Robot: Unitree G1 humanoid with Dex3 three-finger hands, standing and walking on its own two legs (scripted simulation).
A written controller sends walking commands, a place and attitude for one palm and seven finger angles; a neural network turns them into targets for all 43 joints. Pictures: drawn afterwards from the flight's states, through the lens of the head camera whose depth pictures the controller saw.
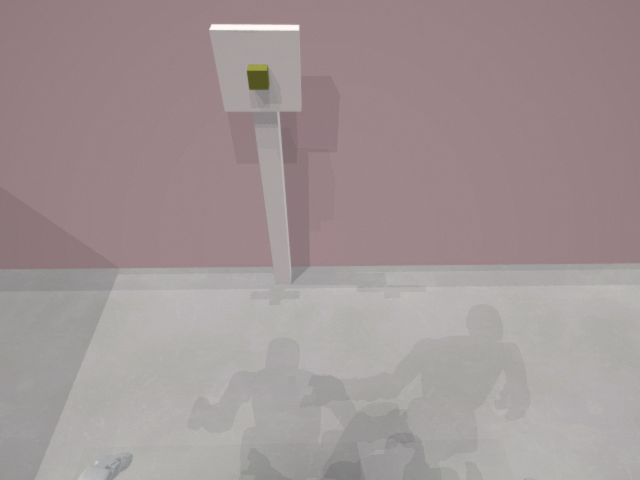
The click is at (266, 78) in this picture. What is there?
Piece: button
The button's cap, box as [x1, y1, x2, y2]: [247, 65, 268, 89]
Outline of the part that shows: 248,65 247,75 249,89 268,89 267,65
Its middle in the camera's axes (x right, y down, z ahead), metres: -0.14 -0.35 +0.83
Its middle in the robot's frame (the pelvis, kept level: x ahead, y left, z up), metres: +0.87 +0.18 +0.08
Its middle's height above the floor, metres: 0.85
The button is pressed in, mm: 0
